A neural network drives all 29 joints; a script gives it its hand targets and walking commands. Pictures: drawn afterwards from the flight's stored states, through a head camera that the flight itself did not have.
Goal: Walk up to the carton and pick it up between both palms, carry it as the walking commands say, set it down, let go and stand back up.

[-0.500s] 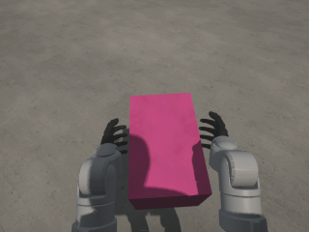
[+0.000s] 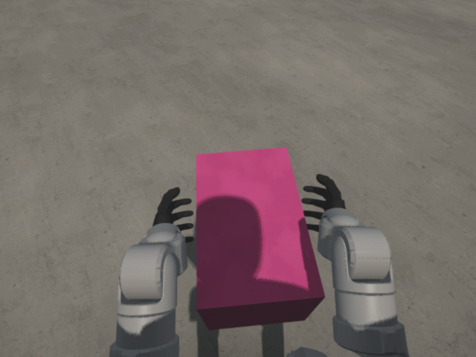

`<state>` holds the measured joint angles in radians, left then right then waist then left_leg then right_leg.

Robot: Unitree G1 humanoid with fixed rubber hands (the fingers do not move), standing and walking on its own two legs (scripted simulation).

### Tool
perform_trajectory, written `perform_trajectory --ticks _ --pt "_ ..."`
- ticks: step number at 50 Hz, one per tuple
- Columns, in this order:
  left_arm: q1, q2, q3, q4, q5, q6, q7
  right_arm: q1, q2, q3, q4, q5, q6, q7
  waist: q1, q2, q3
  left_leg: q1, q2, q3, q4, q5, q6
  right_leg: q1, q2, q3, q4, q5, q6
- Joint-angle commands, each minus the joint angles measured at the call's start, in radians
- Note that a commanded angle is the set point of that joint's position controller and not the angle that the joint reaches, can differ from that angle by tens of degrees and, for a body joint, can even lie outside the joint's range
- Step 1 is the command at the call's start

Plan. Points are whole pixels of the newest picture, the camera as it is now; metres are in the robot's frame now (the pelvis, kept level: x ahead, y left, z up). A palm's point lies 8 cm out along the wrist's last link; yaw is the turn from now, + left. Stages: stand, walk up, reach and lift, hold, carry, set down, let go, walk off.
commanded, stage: carry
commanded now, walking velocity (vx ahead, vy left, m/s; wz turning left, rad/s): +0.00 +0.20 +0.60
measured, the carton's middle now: (249, 235) +0.33 +0.01 +0.00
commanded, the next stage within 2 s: none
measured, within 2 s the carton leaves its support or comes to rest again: neither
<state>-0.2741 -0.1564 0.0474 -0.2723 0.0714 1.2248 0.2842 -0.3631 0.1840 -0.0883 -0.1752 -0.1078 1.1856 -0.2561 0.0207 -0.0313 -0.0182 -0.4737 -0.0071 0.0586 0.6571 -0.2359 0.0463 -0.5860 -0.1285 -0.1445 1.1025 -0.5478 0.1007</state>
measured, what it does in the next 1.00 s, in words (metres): steps to the left, turning left: right foot, then left foot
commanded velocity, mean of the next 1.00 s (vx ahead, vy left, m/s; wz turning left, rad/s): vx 0.00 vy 0.20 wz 0.60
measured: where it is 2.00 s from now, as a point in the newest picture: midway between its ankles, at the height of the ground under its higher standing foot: outside the picture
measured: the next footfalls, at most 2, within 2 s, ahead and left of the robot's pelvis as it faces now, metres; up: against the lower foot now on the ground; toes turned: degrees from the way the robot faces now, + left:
right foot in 0.16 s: +0.05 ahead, -0.05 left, +0.00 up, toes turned -6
left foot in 0.50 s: -0.04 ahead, +0.33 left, +0.00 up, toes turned +26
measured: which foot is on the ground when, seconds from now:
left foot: down 0.00-0.16, up 0.18-0.48, down 0.50-0.78, up 0.80-1.00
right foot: up 0.00-0.14, down 0.16-0.50, up 0.52-0.76, down 0.78-1.00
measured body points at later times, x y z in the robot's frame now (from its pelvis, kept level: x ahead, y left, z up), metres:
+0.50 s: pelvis -0.06 +0.15 +0.00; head -0.06 +0.14 +0.45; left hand +0.20 +0.35 +0.11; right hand +0.28 +0.11 +0.12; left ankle -0.08 +0.31 -0.72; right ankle +0.01 -0.04 -0.72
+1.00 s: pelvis -0.16 +0.25 +0.01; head -0.13 +0.25 +0.46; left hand +0.02 +0.53 +0.11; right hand +0.17 +0.32 +0.10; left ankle -0.24 +0.39 -0.66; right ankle -0.04 +0.15 -0.72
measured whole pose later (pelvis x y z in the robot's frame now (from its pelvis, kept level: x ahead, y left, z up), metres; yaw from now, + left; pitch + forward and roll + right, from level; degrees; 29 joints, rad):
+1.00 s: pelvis -0.16 +0.25 +0.01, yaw +38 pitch +2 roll +3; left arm -0.32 -0.17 0.05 -0.27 0.10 1.20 0.27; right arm -0.33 0.17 -0.08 -0.28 -0.07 1.21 -0.27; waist -0.05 -0.02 0.01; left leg -0.55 0.06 0.05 0.97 -0.41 -0.05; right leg -0.37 -0.29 -0.28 0.62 -0.24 0.05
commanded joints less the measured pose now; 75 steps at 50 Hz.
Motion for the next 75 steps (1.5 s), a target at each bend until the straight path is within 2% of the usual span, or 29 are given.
perform_trajectory --ticks 1,4,7,8,9,10,12,15,23,25,26,27,28,30,31,34,37,39,40,41,43,46,53,54,55,56,59,63,75 --pt "-0.449 -1.102 -0.556 -0.168 -0.371 -0.081 -0.253 -0.161 1.060 0.488 -0.126 0.305 -0.030 0.227 -0.045 0.120 -0.457 0.335 0.210 -0.269 -0.207 0.302 0.155 0.023 0.020 0.048 -0.068 0.066 -0.028" --pt "-0.432 -1.068 -0.530 -0.158 -0.359 -0.079 -0.247 -0.163 1.038 0.502 -0.130 0.306 -0.027 0.219 -0.047 0.153 -0.436 0.240 0.221 -0.340 -0.251 0.255 0.173 0.126 0.053 0.044 -0.212 0.071 -0.051" --pt "-0.325 -1.072 -0.491 -0.127 -0.335 -0.075 -0.246 -0.170 1.033 0.541 -0.189 0.321 -0.027 0.211 -0.028 0.125 -0.472 0.141 0.152 -0.274 -0.201 0.311 0.103 0.404 0.024 0.025 -0.542 0.181 -0.076" --pt "-0.314 -1.056 -0.472 -0.127 -0.320 -0.079 -0.248 -0.201 1.029 0.563 -0.196 0.326 -0.022 0.209 0.000 0.045 -0.453 -0.071 0.084 -0.197 -0.158 0.209 0.008 0.657 -0.075 0.076 -0.700 0.265 -0.114" --pt "-0.292 -1.057 -0.461 -0.102 -0.304 -0.082 -0.246 -0.200 1.036 0.580 -0.190 0.331 -0.010 0.218 0.010 -0.316 -0.455 -0.277 -0.035 -0.077 0.195 -0.212 -0.044 0.733 -0.472 0.497 -0.790 0.469 -0.266" --pt "-0.249 -1.064 -0.458 -0.092 -0.289 -0.081 -0.246 -0.260 1.026 0.597 -0.239 0.349 -0.008 0.224 -0.005 -0.294 -0.380 -0.353 0.024 -0.041 0.470 -0.315 -0.056 0.593 -0.566 0.477 -0.781 0.661 -0.323" --pt "-0.298 -1.065 -0.459 -0.137 -0.301 -0.084 -0.246 -0.292 1.041 0.605 -0.239 0.381 -0.007 0.232 -0.007 -0.042 -0.386 -0.270 0.095 -0.120 0.614 -0.197 -0.051 0.526 -0.433 0.262 -0.698 0.715 -0.260" --pt "-0.352 -1.024 -0.423 -0.161 -0.291 -0.084 -0.238 -0.309 1.063 0.610 -0.216 0.398 -0.005 0.226 -0.024 -0.154 -0.319 -0.224 0.067 -0.002 0.506 -0.128 -0.109 0.524 -0.277 0.014 -0.636 0.780 -0.141" --pt "-0.325 -0.988 -0.419 -0.078 -0.276 -0.047 -0.229 -0.237 1.025 0.528 -0.106 0.349 0.040 0.214 -0.025 -0.289 -0.366 0.064 0.040 0.089 -0.056 -0.133 -0.071 0.505 -0.345 -0.093 -0.533 0.769 -0.065" --pt "-0.348 -0.993 -0.411 -0.047 -0.258 -0.034 -0.221 -0.212 1.022 0.498 -0.052 0.343 0.050 0.224 -0.061 0.002 -0.389 0.322 0.036 0.022 -0.244 -0.017 -0.033 0.290 -0.266 -0.121 -0.295 0.391 -0.008" --pt "-0.371 -0.972 -0.417 -0.050 -0.253 -0.029 -0.221 -0.197 1.005 0.483 -0.025 0.334 0.049 0.228 -0.055 0.229 -0.366 0.434 0.225 -0.222 -0.208 0.440 0.005 0.043 -0.160 -0.122 -0.117 -0.134 0.019" --pt "-0.335 -1.000 -0.438 -0.044 -0.269 -0.025 -0.228 -0.187 1.002 0.477 -0.043 0.337 0.038 0.230 -0.066 0.403 -0.362 0.446 0.333 -0.464 -0.202 0.745 0.104 -0.165 -0.037 -0.088 0.027 -0.301 0.052" --pt "-0.409 -1.032 -0.469 -0.062 -0.292 -0.031 -0.232 -0.203 1.025 0.460 -0.046 0.327 0.029 0.230 -0.055 0.389 -0.360 0.421 0.317 -0.398 -0.141 0.905 0.138 -0.164 -0.044 -0.002 0.139 -0.263 0.039" --pt "-0.488 -1.122 -0.553 -0.125 -0.359 -0.044 -0.246 -0.222 1.078 0.460 -0.088 0.317 0.004 0.229 -0.043 0.270 -0.417 0.420 0.235 -0.223 -0.097 0.699 0.103 -0.132 -0.030 0.037 0.128 -0.099 0.013" --pt "-0.511 -1.114 -0.574 -0.134 -0.377 -0.045 -0.254 -0.179 1.069 0.437 -0.055 0.292 -0.003 0.227 -0.042 0.309 -0.439 0.364 0.207 -0.199 -0.120 0.576 0.109 -0.065 -0.029 0.045 0.075 -0.028 0.002" --pt "-0.488 -1.114 -0.549 -0.175 -0.378 -0.074 -0.255 -0.193 1.084 0.488 -0.116 0.315 -0.019 0.234 -0.047 0.161 -0.437 0.265 0.202 -0.218 -0.193 0.268 0.120 0.081 0.026 0.005 -0.102 0.080 -0.025" --pt "-0.468 -1.098 -0.536 -0.180 -0.371 -0.075 -0.257 -0.188 1.069 0.506 -0.143 0.307 -0.024 0.220 -0.047 0.167 -0.444 0.210 0.196 -0.270 -0.180 0.295 0.136 0.220 0.040 0.021 -0.352 0.114 -0.056" --pt "-0.397 -1.099 -0.508 -0.144 -0.359 -0.071 -0.257 -0.176 1.059 0.529 -0.161 0.304 -0.020 0.213 -0.008 0.076 -0.442 -0.061 0.119 -0.187 -0.098 0.168 0.052 0.568 -0.061 0.047 -0.649 0.280 -0.092" --pt "-0.376 -1.078 -0.484 -0.120 -0.338 -0.076 -0.259 -0.221 1.049 0.554 -0.179 0.312 -0.013 0.216 0.004 -0.266 -0.446 -0.236 -0.010 -0.059 0.201 -0.164 -0.016 0.662 -0.392 0.397 -0.762 0.455 -0.219" --pt "-0.321 -1.084 -0.483 -0.096 -0.327 -0.073 -0.254 -0.221 1.027 0.550 -0.186 0.316 -0.001 0.222 -0.004 -0.300 -0.389 -0.329 0.034 -0.043 0.497 -0.328 -0.060 0.543 -0.568 0.503 -0.787 0.629 -0.330" --pt "-0.343 -1.072 -0.467 -0.134 -0.312 -0.076 -0.250 -0.287 1.048 0.579 -0.200 0.362 -0.003 0.233 -0.007 -0.054 -0.384 -0.250 0.102 -0.124 0.651 -0.214 -0.062 0.464 -0.451 0.289 -0.723 0.605 -0.270" --pt "-0.340 -1.077 -0.444 -0.133 -0.301 -0.080 -0.247 -0.305 1.070 0.596 -0.224 0.386 -0.007 0.230 -0.021 -0.129 -0.376 -0.180 0.076 -0.024 0.471 -0.141 -0.099 0.496 -0.309 0.027 -0.645 0.714 -0.152" --pt "-0.297 -1.025 -0.420 -0.056 -0.262 -0.049 -0.229 -0.259 1.034 0.553 -0.136 0.356 0.037 0.227 -0.029 -0.262 -0.402 0.091 0.011 0.099 -0.101 -0.126 -0.065 0.516 -0.338 -0.107 -0.519 0.716 -0.062" --pt "-0.294 -1.035 -0.416 -0.058 -0.264 -0.050 -0.229 -0.236 1.026 0.541 -0.124 0.354 0.037 0.227 -0.040 -0.152 -0.451 0.230 -0.021 0.102 -0.160 -0.087 -0.051 0.440 -0.288 -0.131 -0.425 0.609 -0.037" --pt "-0.354 -1.001 -0.417 -0.058 -0.260 -0.044 -0.222 -0.186 1.023 0.505 -0.048 0.334 0.048 0.230 -0.062 0.033 -0.406 0.339 0.080 -0.034 -0.247 0.056 -0.025 0.247 -0.257 -0.121 -0.308 0.301 -0.002" --pt "-0.345 -0.991 -0.425 -0.058 -0.258 -0.029 -0.229 -0.195 0.983 0.484 -0.057 0.321 0.044 0.233 -0.068 0.351 -0.405 0.462 0.323 -0.404 -0.252 0.385 0.069 -0.085 -0.087 -0.165 -0.129 -0.194 0.058" --pt "-0.532 -1.094 -0.541 -0.131 -0.343 -0.037 -0.250 -0.225 1.068 0.465 -0.076 0.317 0.010 0.227 -0.059 0.326 -0.361 0.487 0.279 -0.342 -0.232 0.342 0.128 -0.186 -0.047 0.032 0.055 -0.108 0.004" --pt "-0.572 -1.147 -0.588 -0.163 -0.392 -0.063 -0.275 -0.270 1.095 0.484 -0.151 0.315 -0.030 0.233 -0.053 0.154 -0.379 0.485 0.275 -0.264 -0.341 0.077 0.147 -0.075 -0.022 0.040 -0.077 0.156 -0.008" --pt "-0.363 -1.047 -0.465 -0.058 -0.288 -0.036 -0.246 -0.210 1.025 0.531 -0.149 0.327 0.009 0.219 -0.059 0.127 -0.318 0.523 0.279 -0.283 -0.469 -0.066 0.154 0.071 0.061 -0.001 -0.518 0.196 -0.055"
